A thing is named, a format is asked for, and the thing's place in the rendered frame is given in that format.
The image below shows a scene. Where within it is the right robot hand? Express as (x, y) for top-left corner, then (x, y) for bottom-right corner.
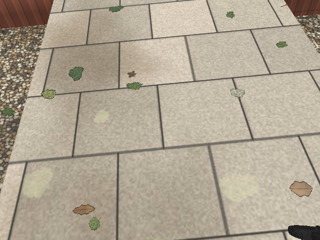
(288, 225), (320, 240)

